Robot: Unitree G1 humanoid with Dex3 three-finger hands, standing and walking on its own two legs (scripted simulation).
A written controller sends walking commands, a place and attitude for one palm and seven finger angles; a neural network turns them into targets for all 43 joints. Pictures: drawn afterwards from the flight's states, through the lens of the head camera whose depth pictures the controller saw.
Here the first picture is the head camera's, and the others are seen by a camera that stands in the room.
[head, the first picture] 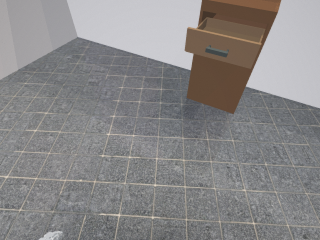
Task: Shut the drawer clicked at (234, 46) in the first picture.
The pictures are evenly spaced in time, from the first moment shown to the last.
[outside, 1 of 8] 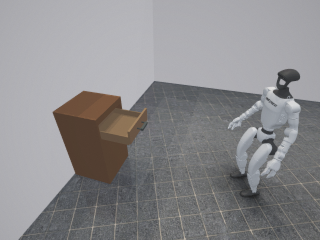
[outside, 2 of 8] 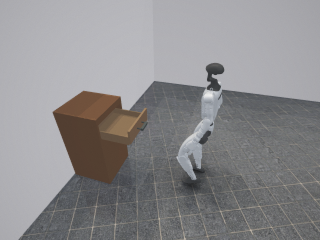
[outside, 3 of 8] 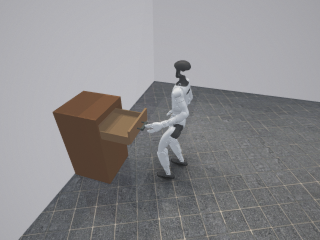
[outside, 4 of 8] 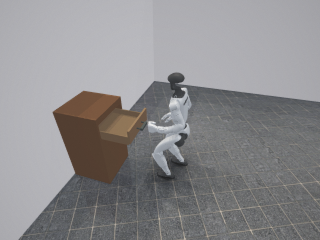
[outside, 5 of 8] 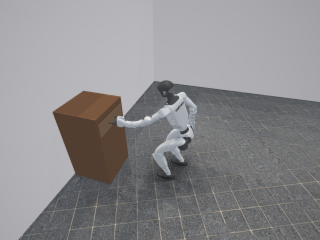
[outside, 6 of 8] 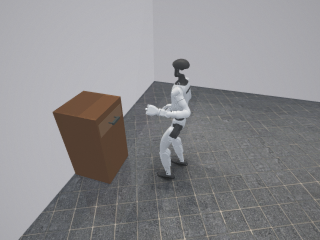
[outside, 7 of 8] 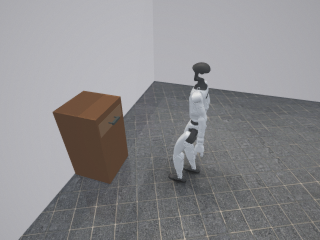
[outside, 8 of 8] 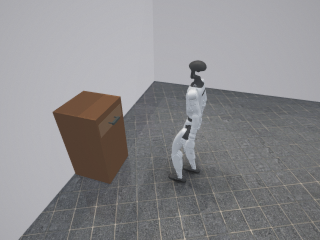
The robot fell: no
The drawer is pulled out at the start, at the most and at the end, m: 0.30 0.30 0.00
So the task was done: yes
